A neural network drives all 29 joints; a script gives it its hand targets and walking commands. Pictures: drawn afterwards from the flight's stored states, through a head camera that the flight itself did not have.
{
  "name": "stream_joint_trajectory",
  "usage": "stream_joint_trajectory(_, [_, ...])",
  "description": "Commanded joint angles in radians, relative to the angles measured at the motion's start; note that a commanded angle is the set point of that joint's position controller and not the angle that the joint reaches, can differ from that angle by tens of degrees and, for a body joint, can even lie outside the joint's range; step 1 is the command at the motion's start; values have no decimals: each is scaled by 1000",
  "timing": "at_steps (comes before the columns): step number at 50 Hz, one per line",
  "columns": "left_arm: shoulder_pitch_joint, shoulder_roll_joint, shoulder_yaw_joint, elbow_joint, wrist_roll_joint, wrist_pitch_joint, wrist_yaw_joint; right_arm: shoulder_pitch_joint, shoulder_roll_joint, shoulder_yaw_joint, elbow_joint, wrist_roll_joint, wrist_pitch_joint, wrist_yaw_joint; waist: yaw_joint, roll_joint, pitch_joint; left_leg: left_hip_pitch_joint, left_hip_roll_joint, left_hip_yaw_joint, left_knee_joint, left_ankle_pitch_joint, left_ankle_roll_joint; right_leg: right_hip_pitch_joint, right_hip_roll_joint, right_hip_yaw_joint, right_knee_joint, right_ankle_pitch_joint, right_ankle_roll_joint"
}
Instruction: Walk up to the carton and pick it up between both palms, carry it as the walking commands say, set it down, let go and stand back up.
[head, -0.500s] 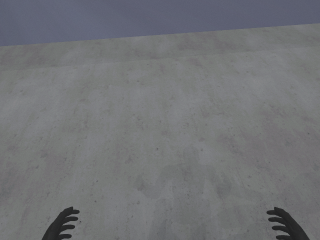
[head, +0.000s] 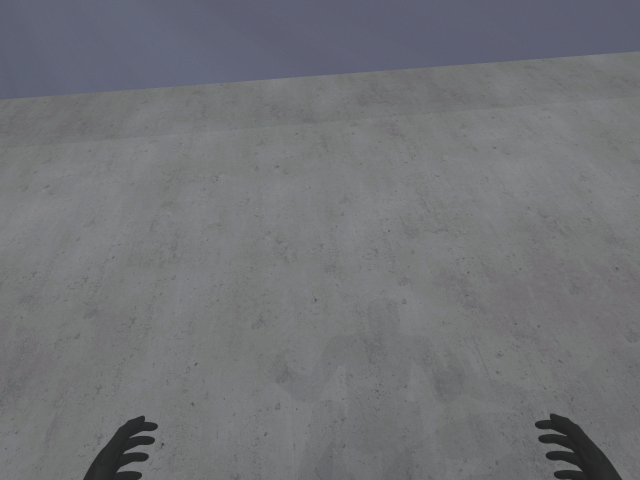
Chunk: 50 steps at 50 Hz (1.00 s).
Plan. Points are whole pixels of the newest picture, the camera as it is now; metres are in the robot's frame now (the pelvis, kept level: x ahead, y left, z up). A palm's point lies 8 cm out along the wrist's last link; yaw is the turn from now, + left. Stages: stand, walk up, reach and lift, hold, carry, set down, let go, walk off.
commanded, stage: stand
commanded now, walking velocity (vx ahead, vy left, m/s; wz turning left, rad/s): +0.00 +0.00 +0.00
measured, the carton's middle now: out of the picture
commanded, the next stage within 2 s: walk up in 0.18 s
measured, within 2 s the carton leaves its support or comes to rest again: neither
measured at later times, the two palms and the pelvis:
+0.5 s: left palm out of the picture +0.12 +0.28 -0.06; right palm out of the picture +0.14 -0.29 -0.07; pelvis -0.01 -0.01 +0.00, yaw +1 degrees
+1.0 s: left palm out of the picture +0.02 +0.33 -0.08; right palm out of the picture +0.12 -0.20 -0.03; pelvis -0.05 +0.04 +0.03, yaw +15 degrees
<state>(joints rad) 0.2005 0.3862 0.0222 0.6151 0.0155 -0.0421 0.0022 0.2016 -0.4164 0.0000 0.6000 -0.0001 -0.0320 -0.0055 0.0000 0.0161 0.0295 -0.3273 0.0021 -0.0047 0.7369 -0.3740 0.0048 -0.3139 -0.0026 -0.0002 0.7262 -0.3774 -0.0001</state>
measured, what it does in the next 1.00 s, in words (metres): lifts its right foot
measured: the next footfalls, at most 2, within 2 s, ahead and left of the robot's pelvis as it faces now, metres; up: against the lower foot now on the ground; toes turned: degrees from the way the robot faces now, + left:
right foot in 1.28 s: +0.02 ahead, -0.11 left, +0.00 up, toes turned +18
left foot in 1.62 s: -0.12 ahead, +0.07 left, +0.00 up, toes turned +31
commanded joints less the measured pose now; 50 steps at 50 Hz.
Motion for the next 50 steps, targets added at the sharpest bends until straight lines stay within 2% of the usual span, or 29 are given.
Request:
stream_joint_trajectory(1, [-57, 202, 54, 16, -5, -14, 3, -63, -159, -59, 14, -21, -32, 2, 6, -27, -19, 20, 91, -115, -168, 144, 77, -30, -78, 111, -133, 154, -84])
stream_joint_trajectory(4, [-63, 186, 57, 8, -3, -13, -3, -71, -180, -67, 17, -25, -28, -2, 5, 20, -14, 13, 102, -123, -192, 138, 75, -24, -68, 80, -130, 131, -79])
stream_joint_trajectory(10, [-61, 192, 47, 25, -1, -14, 0, -67, -163, -69, 18, -22, -35, -2, 4, -25, -24, 35, 94, -104, -160, 195, 69, -18, -84, 112, -143, 189, -83])
stream_joint_trajectory(13, [-58, 189, 52, 26, -8, -24, 2, -66, -167, -58, 22, -21, -35, -8, 9, 28, 14, 19, 103, -123, -186, 211, 80, -34, -81, 110, -127, 213, -83])
stream_joint_trajectory(18, [-60, 188, 51, 32, -2, -19, -2, -67, -170, -66, 17, -18, -34, -2, 3, -46, -21, 40, 88, -96, -176, 201, 65, -18, -76, 96, -145, 187, -84])
stream_joint_trajectory(19, [-99, 76, 31, -12, -8, 63, -23, 120, -150, -75, 84, -33, 42, 11, -43, -77, -54, 128, 150, -179, -228, 74, 25, -5, -131, -37, -116, 61, 2])
stream_joint_trajectory(20, [-49, 59, 46, -88, -23, 75, -9, -8, -90, -86, 26, -42, 60, 18, 31, 119, 90, -142, 113, -222, -227, 446, 22, 86, -64, -12, -109, 189, 28])
stream_joint_trajectory(21, [7, 86, 47, -64, -21, 84, 6, -43, -80, -79, 7, -29, 67, 28, 57, 103, 74, -196, 79, -198, -187, 446, 23, 177, -116, 43, -162, 249, 25])
stream_joint_trajectory(22, [37, 124, 66, -65, -19, 89, 13, -20, -45, -69, -4, -26, 76, 33, 68, -21, 40, -236, 57, -150, -92, 385, -14, 233, -196, 103, -206, 316, -15])
stream_joint_trajectory(23, [55, 145, 71, -48, -19, 93, 17, -42, -12, -66, -15, -19, 78, 38, 68, -137, 8, -200, 8, -35, 58, 198, -43, 215, -309, 155, -274, 386, -77])
stream_joint_trajectory(24, [51, 158, 77, -52, -13, 97, 15, -48, -6, -69, -14, -22, 88, 37, 72, -265, 6, -228, -15, 28, 235, -183, -65, 186, -419, 255, -363, 433, -154])
stream_joint_trajectory(25, [56, 166, 80, -45, -13, 97, 15, -71, -17, -79, -15, -24, 103, 31, 66, -235, 29, -217, 13, 57, 380, -249, -93, 118, -455, 271, -379, 466, -189])
stream_joint_trajectory(26, [5, 129, 76, -57, -11, 97, 16, -35, -14, -79, -4, -26, 107, 33, 33, -183, 19, -172, 21, 52, 421, -215, -93, 69, -408, 196, -359, 450, -182])
stream_joint_trajectory(29, [-51, 106, 71, -52, -7, 100, 15, 13, -14, -75, 18, -22, 106, 38, 15, -226, 36, -137, 25, 67, 334, -170, -91, 62, -325, 80, -327, 373, -125])
stream_joint_trajectory(30, [-76, 101, 72, -53, -2, 102, 13, 32, 4, -68, 28, -21, 106, 41, 0, -237, 51, -109, 38, 76, 235, -170, -88, 55, -300, 36, -291, 379, -96])
stream_joint_trajectory(31, [-58, 116, 77, -48, 6, 109, 8, 21, 13, -57, 15, -15, 100, 43, 7, -262, 43, -85, 43, 88, 96, -176, -75, 74, -306, 55, -272, 388, -87])
stream_joint_trajectory(33, [-83, 130, 77, -34, 6, 111, 7, 75, 11, -57, 36, -15, 87, 36, -39, -219, 1, 61, 24, 117, -169, 28, -37, 49, -278, -21, -135, 327, -48])
stream_joint_trajectory(34, [-80, 101, 72, -32, 5, 109, 5, 115, 0, -59, 46, -19, 77, 33, -51, -133, -15, 114, 50, 36, -261, 163, -19, 22, -236, -43, -15, 270, -33])
stream_joint_trajectory(35, [-95, 35, 58, -62, 5, 116, -2, 125, -106, -87, 31, -33, 73, 30, -48, 193, 56, 136, 276, -352, -343, 554, 65, -188, -83, -115, 233, -188, 44])
stream_joint_trajectory(36, [-144, 9, 56, -95, -6, 129, 5, 145, -157, -102, 14, -33, 74, 28, -79, 302, 70, 53, 356, -599, -464, 553, 132, -253, -19, -4, 371, -266, 76])
stream_joint_trajectory(37, [-151, 13, 59, -86, 1, 136, 9, 131, -159, -107, 14, -31, 74, 21, -67, 198, 65, 25, 338, -592, -502, 349, 130, -219, -46, 49, 409, -207, 78])
stream_joint_trajectory(38, [-135, 20, 56, -75, 7, 130, 1, 78, -137, -97, 13, -26, 77, 18, -43, 171, 83, 58, 281, -538, -479, 242, 109, -240, -54, 64, 417, -146, 71])
stream_joint_trajectory(39, [-140, 27, 53, -79, 9, 125, -2, 83, -113, -88, 13, -25, 72, 16, -34, 133, 97, 103, 249, -496, -468, 275, 94, -292, -47, 51, 434, -108, 71])
stream_joint_trajectory(42, [-104, 6, 39, -34, 9, 113, -9, 117, -77, -86, 27, -23, 57, 9, -46, 165, -47, 238, 169, -398, -418, 459, 75, -242, -23, 34, 381, -66, 75])
stream_joint_trajectory(43, [-133, 12, 39, -35, 11, 111, -9, 148, -78, -87, 31, -19, 52, 9, -55, 126, -74, 298, 168, -405, -406, 541, 72, -254, -13, 27, 361, -59, 74])
stream_joint_trajectory(44, [-103, -5, 39, -33, 10, 116, -8, 159, -76, -91, 34, -16, 50, 6, -58, 176, -96, 306, 161, -415, -384, 610, 72, -243, -20, 50, 359, -34, 81])
stream_joint_trajectory(46, [-131, -3, 36, -30, 9, 119, -10, 160, -73, -92, 43, -17, 51, 4, -62, 160, -92, 305, 149, -404, -386, 580, 72, -224, -18, 50, 319, -38, 84])
stream_joint_trajectory(47, [-141, -6, 28, -49, 5, 120, -11, 188, -76, -92, 46, -23, 56, 7, -74, 187, -62, 274, 142, -394, -399, 558, 72, -214, -8, 25, 283, -55, 85])
stream_joint_trajectory(50, [-132, -11, 27, -32, 8, 120, -8, 184, -85, -95, 42, -23, 64, 1, -82, 196, -73, 231, 137, -437, -424, 378, 87, -174, 3, 26, 233, -47, 81])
